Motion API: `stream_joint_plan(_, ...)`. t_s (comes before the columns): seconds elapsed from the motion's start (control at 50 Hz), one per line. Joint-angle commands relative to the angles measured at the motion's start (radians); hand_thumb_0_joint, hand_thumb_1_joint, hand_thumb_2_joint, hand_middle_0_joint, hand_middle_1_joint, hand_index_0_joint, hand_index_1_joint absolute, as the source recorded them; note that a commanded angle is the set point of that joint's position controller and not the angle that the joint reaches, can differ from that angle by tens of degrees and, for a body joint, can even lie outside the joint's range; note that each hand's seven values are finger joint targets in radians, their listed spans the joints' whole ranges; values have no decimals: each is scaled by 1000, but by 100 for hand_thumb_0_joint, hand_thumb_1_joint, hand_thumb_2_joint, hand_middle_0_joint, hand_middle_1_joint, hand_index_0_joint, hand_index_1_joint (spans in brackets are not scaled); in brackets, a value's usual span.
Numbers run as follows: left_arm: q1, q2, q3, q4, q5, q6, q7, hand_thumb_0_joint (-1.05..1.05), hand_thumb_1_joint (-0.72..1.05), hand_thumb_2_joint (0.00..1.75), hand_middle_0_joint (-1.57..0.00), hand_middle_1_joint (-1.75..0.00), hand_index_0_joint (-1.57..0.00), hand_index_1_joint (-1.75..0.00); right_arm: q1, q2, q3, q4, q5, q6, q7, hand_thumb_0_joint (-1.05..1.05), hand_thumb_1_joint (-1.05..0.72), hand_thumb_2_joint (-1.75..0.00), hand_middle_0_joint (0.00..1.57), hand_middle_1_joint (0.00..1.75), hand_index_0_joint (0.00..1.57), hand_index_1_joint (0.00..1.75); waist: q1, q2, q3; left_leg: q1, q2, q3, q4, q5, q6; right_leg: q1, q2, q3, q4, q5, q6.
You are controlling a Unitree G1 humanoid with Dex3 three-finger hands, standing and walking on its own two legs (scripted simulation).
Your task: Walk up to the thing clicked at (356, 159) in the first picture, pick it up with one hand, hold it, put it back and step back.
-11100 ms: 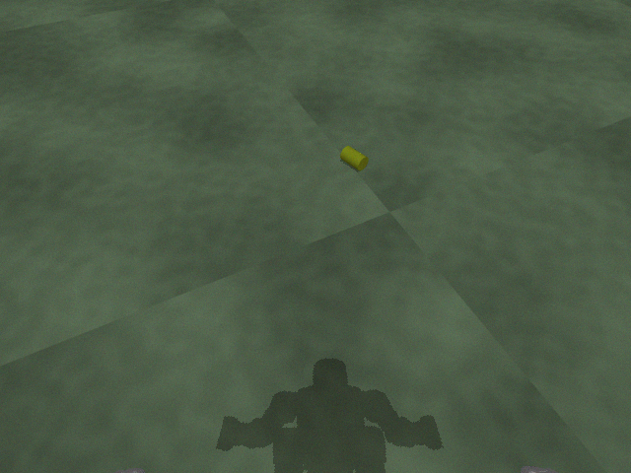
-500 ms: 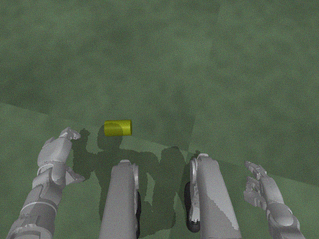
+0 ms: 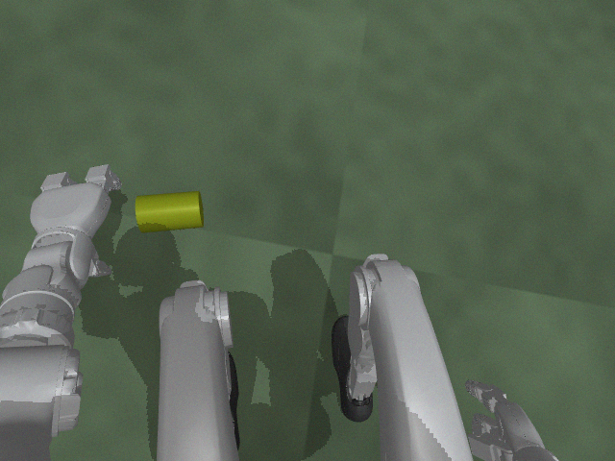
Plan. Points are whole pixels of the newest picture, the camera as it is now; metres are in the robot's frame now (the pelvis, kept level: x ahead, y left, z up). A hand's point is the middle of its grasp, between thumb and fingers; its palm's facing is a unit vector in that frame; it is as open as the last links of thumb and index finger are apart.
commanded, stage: rise first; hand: left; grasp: from above
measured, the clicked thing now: (171, 211) +0.50 +0.20 -0.37
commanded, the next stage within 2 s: none
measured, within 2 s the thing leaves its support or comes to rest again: neither
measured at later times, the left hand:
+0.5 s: hand (116, 214) +0.45 +0.25 -0.21, palm faces -0.47 -0.01 -0.88, open 13.7 cm
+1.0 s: hand (124, 210) +0.47 +0.25 -0.23, palm faces -0.46 -0.02 -0.89, open 13.8 cm
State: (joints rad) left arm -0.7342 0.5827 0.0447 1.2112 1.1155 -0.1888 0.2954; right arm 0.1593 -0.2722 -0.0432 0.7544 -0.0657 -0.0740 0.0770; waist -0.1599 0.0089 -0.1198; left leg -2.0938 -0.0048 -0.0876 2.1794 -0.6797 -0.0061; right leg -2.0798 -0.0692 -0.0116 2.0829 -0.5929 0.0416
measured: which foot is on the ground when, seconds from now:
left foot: down 0.00-1.00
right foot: down 0.00-1.00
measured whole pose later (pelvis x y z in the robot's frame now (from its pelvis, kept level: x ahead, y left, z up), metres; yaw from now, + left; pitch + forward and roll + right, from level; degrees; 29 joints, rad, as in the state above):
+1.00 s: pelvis +0.01 +0.00 -0.05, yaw -1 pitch +36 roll -7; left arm -0.93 0.63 0.06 1.43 1.28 -0.19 0.44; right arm 0.15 -0.28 -0.01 0.76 -0.14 -0.07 0.14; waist -0.23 0.01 -0.07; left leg -2.25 -0.01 -0.10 2.35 -0.72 0.00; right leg -2.23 -0.06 0.00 2.24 -0.63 0.06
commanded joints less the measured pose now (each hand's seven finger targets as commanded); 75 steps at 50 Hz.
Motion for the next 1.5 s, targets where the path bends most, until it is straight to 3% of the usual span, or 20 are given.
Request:
stream_joint_plan(0.0,-326,215,24,-95,46,-8,76,0,-46,96,-12,-93,-13,-93,149,-222,-65,-28,-6,-14,-2,0,-90,-90,20,30,20,30,-3,259,-630,511,-19,36,-298,102,6,222,34,-97,-154,61,-73)
stream_joint_plan(0.08,-375,185,6,-76,75,2,102,0,-45,95,-13,-93,-14,-92,170,-227,-64,-14,-17,-4,9,0,-90,-90,20,30,20,30,-33,270,-643,516,-17,29,-271,171,3,203,28,-102,-128,119,-70)
stream_joint_plan(0.1,-398,207,18,-75,84,3,108,0,-45,95,-12,-94,-13,-93,175,-235,-69,-9,-19,-1,10,0,-90,-90,20,30,20,30,-33,268,-659,520,-17,29,-261,177,5,198,27,-101,-119,126,-70)
stream_joint_plan(0.38,-443,244,28,43,147,-13,138,0,-47,95,-8,-103,-11,-100,188,-231,-44,-8,-52,6,35,0,-91,-91,20,30,20,30,-66,206,-635,382,-32,68,-166,145,34,230,35,-94,-100,114,-65)
stream_joint_plan(0.4,-465,278,44,37,149,-18,142,0,-47,94,-9,-103,-12,-99,190,-232,-45,-11,-55,7,36,0,-91,-91,20,30,20,30,-65,184,-648,354,-34,77,-153,132,40,255,39,-92,-102,106,-66)
stream_joint_plan(0.46,-448,267,42,68,147,-24,146,0,-48,95,-7,-105,-11,-101,194,-227,-39,-6,-64,3,40,0,-91,-91,20,30,20,30,-65,172,-638,326,-36,89,-136,125,44,272,41,-88,-105,103,-63)
stream_joint_plan(0.52,-482,297,55,67,151,-32,155,0,-48,95,-7,-105,-11,-101,198,-229,-37,-3,-67,3,42,0,-91,-91,20,30,20,30,-67,180,-645,307,-36,91,-123,122,45,269,44,-88,-93,102,-64)
stream_joint_plan(0.66,-464,269,47,82,159,-28,177,0,-48,95,-6,-105,-10,-101,212,-237,-34,7,-79,5,45,0,-90,-90,20,30,20,30,-78,213,-638,340,-35,81,-123,143,38,226,42,-98,-73,119,-66)
stream_joint_plan(0.68,-487,275,45,59,156,-29,180,0,-47,94,-6,-106,-10,-101,198,-238,-42,9,-77,6,43,0,-90,-90,20,30,20,30,-67,233,-650,351,-32,80,-124,141,36,207,45,-99,-64,116,-71)
stream_joint_plan(0.82,-481,243,31,81,156,-5,187,0,-48,94,-6,-105,-10,-101,216,-244,-41,14,-80,5,49,0,-90,-90,20,30,20,30,-88,234,-640,366,-29,74,-109,174,35,198,44,-105,-52,153,-69)
stream_joint_plan(0.88,-498,279,48,58,151,-1,190,0,-47,93,-6,-106,-10,-101,217,-248,-42,10,-74,7,49,0,-90,-90,20,30,20,30,-80,239,-666,365,-28,74,-108,191,35,215,45,-102,-46,167,-71)
stream_joint_plan(0.98,-503,251,28,106,153,-1,182,0,-49,95,-6,-105,-10,-101,215,-246,-36,6,-74,2,54,0,-90,-90,20,30,20,30,-98,244,-596,332,-27,71,-107,148,35,175,44,-107,-46,131,-71)
stream_joint_plan(1.02,-494,274,45,108,159,-1,182,0,-49,96,-6,-104,-10,-101,224,-254,-34,6,-74,4,54,0,-90,-90,20,30,20,30,-92,231,-624,344,-28,64,-109,158,34,179,43,-109,-40,138,-69)
stream_joint_plan(1.08,-502,251,30,90,154,-4,180,0,-49,96,-6,-105,-10,-101,221,-253,-32,3,-75,3,55,0,-90,-90,20,30,20,30,-98,242,-639,354,-29,67,-99,174,34,183,45,-110,-36,154,-69)
stream_joint_plan(1.22,-506,271,41,116,162,-11,185,0,-50,96,-6,-104,-9,-101,230,-257,-27,0,-75,3,60,0,-90,-90,20,30,20,30,-102,249,-624,343,-30,61,-93,175,32,166,46,-117,-24,148,-67)
stream_joint_plan(1.26,-537,263,35,127,160,-14,185,0,-50,97,-6,-104,-9,-101,230,-257,-22,1,-80,-3,65,0,-90,-90,20,30,20,30,-122,263,-603,335,-29,62,-83,174,31,152,45,-119,-13,152,-65)
stream_joint_plan(1.3,-551,283,43,115,163,-22,186,0,-54,103,-8,-102,-8,-103,235,-259,-21,5,-82,-6,66,0,-90,-90,20,30,20,30,-123,242,-605,313,-31,69,-63,171,38,173,46,-116,-18,155,-66)
stream_joint_plan(1.34,-521,296,45,149,163,-22,188,0,-48,96,-8,-103,-11,-101,224,-256,-15,-3,-83,-9,68,0,-90,-90,20,30,20,30,-119,221,-592,280,-35,79,-56,147,41,190,50,-112,-20,136,-68)
stream_joint_plan(1.38,-497,324,72,134,162,-26,194,0,-49,97,-9,-102,-10,-100,228,-264,-20,-4,-82,-10,67,0,-90,-90,20,30,20,30,-94,246,-608,291,-34,76,-71,139,38,174,48,-115,-15,121,-68)
stream_joint_plan(1.48,-499,314,61,129,169,-27,199,0,-49,97,-8,-103,-10,-101,215,-259,-15,-8,-88,-12,70,0,-90,-90,20,30,20,30,-104,231,-610,280,-36,82,-62,112,40,179,53,-117,-19,100,-69)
